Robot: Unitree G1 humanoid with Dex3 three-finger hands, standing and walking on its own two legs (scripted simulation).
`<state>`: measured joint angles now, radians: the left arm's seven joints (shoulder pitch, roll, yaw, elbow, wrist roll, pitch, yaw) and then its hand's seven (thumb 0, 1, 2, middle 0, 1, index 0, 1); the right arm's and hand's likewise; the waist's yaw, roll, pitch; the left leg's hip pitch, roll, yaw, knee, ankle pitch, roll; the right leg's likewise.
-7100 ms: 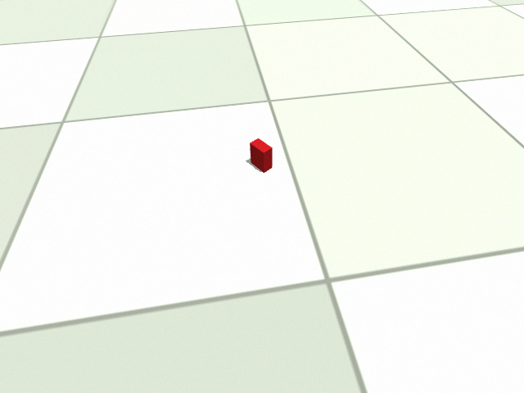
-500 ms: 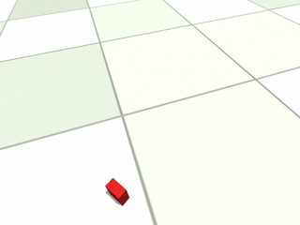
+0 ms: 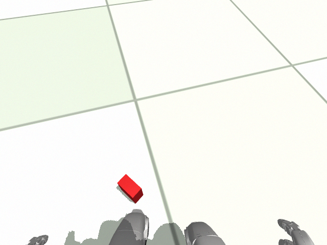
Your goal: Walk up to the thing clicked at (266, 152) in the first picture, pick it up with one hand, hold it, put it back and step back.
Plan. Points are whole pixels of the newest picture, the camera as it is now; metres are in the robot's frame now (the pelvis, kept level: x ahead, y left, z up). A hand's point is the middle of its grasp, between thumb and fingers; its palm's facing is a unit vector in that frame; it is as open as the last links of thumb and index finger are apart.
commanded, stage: walk up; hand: left
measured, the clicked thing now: (130, 189) +0.39 +0.20 -0.66
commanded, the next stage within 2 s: stand in 1.74 s
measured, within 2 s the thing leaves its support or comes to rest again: neither
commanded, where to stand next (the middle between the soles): +0.03 -0.05 m, yaw +1 degrees
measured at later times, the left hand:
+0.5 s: hand out of the picture -0.07 +0.22 -0.10, palm faces -0.05 -0.90 -0.43, open 7.4 cm
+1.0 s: hand out of the picture -0.07 +0.19 -0.11, palm faces +0.07 -0.94 -0.35, open 7.4 cm
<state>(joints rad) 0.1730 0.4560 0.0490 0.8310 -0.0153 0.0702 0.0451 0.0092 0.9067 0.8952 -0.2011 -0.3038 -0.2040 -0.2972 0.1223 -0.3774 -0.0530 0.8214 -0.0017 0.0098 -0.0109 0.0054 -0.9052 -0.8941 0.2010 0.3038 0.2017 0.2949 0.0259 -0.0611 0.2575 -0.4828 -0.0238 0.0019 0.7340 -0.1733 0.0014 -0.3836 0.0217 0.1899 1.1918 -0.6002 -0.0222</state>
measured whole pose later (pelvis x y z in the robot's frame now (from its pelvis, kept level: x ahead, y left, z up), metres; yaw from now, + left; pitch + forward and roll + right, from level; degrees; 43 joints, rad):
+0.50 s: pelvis -0.10 -0.06 +0.03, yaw -2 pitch +0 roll +2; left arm 0.32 0.37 0.08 0.84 0.05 0.06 -0.03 0.01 0.90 0.89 -0.20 -0.30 -0.21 -0.30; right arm 0.28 -0.47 -0.07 0.84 0.00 0.03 -0.04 0.01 -0.90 -0.89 0.20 0.30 0.20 0.30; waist 0.04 0.02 0.11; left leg -0.54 -0.10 -0.11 1.20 -0.41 -0.01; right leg -0.31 -0.04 0.00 0.67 -0.36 -0.02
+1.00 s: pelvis -0.13 -0.07 +0.03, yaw +4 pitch -3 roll +0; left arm 0.20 0.35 0.01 0.96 0.02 -0.02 -0.02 0.01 0.90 0.89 -0.20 -0.30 -0.21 -0.30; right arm 0.16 -0.39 -0.02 0.93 -0.01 -0.01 0.01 0.01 -0.90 -0.89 0.20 0.30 0.20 0.30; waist 0.02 0.01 0.03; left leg -0.23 0.00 -0.07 0.62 -0.34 -0.01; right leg -0.28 -0.04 -0.03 0.62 -0.30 0.01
